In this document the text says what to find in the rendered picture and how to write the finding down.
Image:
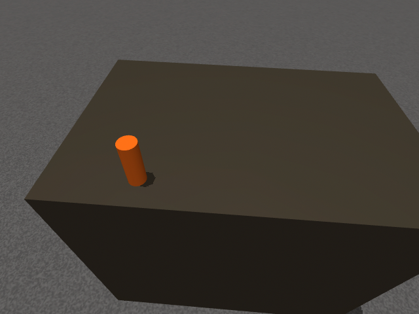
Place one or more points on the can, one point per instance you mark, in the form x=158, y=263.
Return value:
x=130, y=155

